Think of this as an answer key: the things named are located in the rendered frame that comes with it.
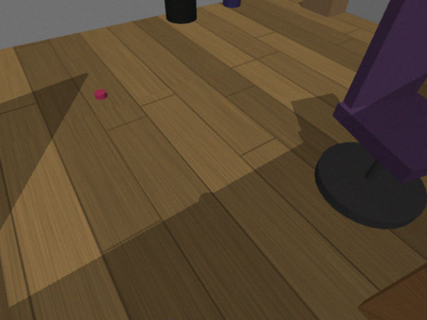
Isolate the office chair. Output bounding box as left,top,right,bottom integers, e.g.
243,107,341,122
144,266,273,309
314,0,427,229

